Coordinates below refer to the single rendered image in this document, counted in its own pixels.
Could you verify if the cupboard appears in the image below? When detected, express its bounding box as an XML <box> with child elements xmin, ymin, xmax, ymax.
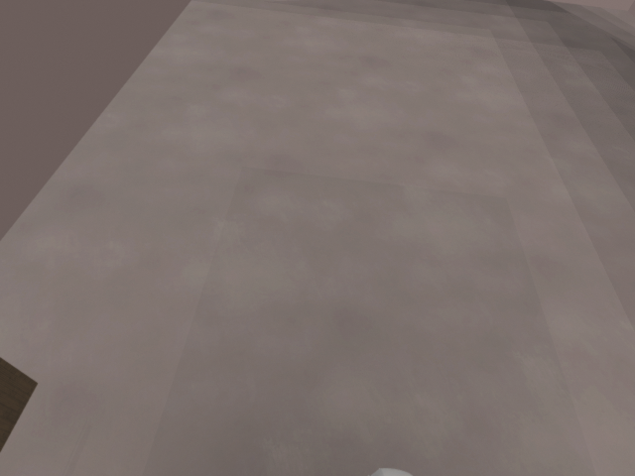
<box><xmin>0</xmin><ymin>357</ymin><xmax>38</xmax><ymax>452</ymax></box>

